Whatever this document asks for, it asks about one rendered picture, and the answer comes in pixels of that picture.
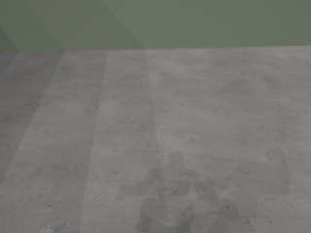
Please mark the robot left hand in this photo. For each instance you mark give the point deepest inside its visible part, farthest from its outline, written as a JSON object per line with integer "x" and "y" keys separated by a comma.
{"x": 54, "y": 227}

